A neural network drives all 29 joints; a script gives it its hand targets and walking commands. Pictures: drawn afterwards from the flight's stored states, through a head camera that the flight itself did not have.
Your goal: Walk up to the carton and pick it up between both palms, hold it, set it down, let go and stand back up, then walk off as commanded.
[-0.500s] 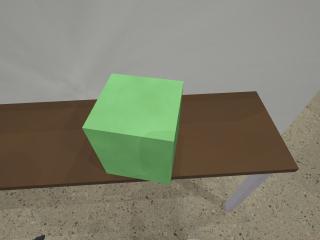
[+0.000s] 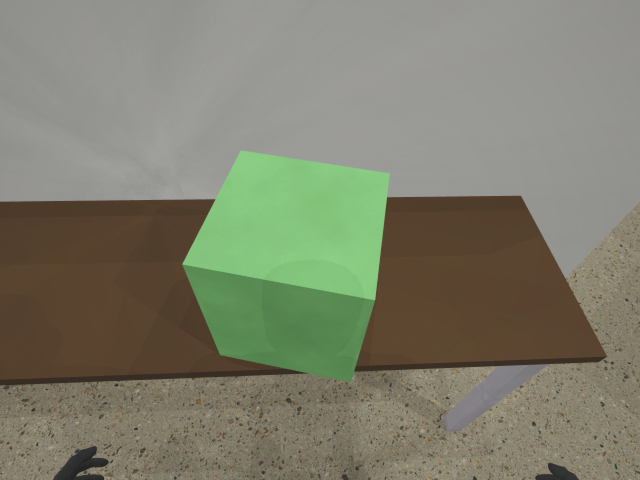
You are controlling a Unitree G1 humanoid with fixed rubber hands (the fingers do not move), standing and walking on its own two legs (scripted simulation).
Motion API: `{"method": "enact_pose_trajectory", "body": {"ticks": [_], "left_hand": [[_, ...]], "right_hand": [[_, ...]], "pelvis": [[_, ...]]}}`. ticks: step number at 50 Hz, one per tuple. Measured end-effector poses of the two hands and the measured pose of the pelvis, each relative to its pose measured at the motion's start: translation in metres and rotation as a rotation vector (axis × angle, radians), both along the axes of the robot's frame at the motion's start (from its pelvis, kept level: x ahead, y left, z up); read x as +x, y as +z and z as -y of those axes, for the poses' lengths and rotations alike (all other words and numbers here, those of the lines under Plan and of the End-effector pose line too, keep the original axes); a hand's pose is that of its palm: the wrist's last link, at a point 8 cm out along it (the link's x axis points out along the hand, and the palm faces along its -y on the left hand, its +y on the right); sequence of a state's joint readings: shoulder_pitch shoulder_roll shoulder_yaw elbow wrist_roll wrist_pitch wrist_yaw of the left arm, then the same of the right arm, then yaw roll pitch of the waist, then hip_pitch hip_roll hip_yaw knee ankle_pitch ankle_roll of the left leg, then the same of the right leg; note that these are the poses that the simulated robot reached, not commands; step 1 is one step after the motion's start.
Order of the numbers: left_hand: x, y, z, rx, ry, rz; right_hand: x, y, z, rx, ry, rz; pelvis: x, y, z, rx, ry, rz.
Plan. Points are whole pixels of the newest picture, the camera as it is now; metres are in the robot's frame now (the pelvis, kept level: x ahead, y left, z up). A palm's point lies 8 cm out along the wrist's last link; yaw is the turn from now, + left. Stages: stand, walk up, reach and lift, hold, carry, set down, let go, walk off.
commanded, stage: walk up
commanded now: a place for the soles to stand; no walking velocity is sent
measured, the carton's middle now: (298, 271) +0.40 +0.03 +0.00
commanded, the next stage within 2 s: reach and lift in 1.62 s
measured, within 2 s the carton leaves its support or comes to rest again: neither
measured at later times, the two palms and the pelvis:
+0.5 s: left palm out of the picture +0.09 +0.35 -0.09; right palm out of the picture +0.08 -0.30 -0.09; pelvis -0.01 +0.02 +0.00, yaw +1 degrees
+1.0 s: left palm out of the picture +0.07 +0.39 -0.09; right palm out of the picture +0.07 -0.26 -0.08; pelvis -0.03 +0.06 +0.00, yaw +1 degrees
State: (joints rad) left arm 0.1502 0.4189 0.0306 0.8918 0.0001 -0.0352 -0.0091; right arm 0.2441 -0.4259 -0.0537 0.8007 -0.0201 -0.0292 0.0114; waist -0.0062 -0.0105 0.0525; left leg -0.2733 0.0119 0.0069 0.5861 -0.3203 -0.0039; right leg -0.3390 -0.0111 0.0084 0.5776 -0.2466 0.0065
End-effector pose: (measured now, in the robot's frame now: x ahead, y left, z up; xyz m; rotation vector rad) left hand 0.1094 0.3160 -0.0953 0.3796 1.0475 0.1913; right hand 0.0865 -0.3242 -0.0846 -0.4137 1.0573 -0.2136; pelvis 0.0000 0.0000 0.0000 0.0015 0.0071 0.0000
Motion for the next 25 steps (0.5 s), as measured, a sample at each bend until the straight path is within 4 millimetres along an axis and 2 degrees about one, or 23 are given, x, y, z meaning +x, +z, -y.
{"method": "enact_pose_trajectory", "body": {"ticks": [17, 21, 25], "left_hand": [[0.0, 0.001, -0.003, 0.007, 0.02, 0.002], [-0.008, 0.0, -0.013, 0.029, 0.031, 0.0], [-0.02, 0.001, -0.033, 0.043, 0.047, 0.008]], "right_hand": [[0.007, 0.004, 0.0, -0.001, -0.001, 0.031], [0.003, 0.001, -0.007, 0.002, -0.005, 0.005], [-0.003, -0.004, -0.026, 0.015, 0.008, -0.028]], "pelvis": [[0.003, 0.001, -0.001, -0.001, 0.0, 0.013], [-0.002, 0.0, -0.007, -0.001, 0.004, 0.038], [-0.01, -0.002, -0.024, 0.001, 0.023, 0.045]]}}
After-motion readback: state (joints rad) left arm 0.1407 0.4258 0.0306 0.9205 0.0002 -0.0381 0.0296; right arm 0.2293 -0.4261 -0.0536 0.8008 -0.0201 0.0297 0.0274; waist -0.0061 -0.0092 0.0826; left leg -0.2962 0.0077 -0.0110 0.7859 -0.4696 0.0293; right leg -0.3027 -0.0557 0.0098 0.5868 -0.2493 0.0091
